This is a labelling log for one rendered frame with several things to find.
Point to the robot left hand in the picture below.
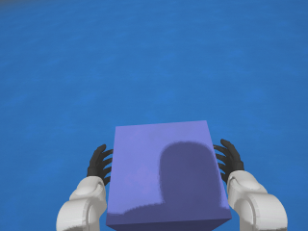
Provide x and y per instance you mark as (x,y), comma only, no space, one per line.
(97,164)

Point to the left robot forearm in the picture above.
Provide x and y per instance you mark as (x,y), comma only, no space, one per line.
(84,208)

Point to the robot right hand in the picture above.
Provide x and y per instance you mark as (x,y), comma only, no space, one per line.
(231,159)

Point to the carton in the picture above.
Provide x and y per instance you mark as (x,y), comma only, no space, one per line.
(165,177)

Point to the right robot forearm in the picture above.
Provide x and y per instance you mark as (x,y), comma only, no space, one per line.
(258,210)

